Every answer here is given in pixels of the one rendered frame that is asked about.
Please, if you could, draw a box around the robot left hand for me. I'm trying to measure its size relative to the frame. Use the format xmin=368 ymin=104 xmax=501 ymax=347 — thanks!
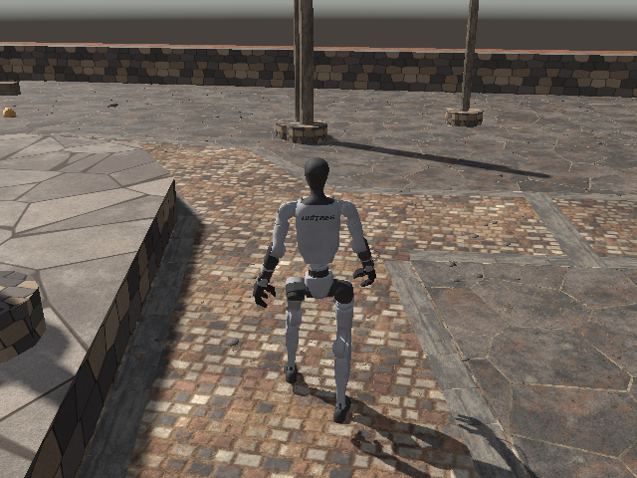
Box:
xmin=253 ymin=281 xmax=276 ymax=308

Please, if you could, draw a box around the robot left forearm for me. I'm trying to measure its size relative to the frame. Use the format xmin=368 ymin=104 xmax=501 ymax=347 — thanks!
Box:
xmin=257 ymin=242 xmax=279 ymax=287

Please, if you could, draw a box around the left robot shin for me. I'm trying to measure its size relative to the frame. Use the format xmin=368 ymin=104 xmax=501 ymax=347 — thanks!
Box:
xmin=286 ymin=310 xmax=300 ymax=370

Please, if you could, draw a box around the robot right hand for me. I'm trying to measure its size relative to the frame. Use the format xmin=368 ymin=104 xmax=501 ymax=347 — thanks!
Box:
xmin=353 ymin=268 xmax=376 ymax=287

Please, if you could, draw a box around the robot right forearm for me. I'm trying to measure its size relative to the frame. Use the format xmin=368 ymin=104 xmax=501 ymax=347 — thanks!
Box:
xmin=356 ymin=237 xmax=374 ymax=272

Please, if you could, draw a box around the robot right upper arm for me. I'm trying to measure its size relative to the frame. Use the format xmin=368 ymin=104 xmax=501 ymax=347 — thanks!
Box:
xmin=338 ymin=200 xmax=367 ymax=253

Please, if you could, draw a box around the humanoid robot torso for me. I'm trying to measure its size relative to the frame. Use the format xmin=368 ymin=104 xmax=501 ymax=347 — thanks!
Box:
xmin=294 ymin=196 xmax=340 ymax=299

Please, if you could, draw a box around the robot left upper arm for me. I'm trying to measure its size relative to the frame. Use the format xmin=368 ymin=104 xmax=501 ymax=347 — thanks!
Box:
xmin=270 ymin=201 xmax=297 ymax=258

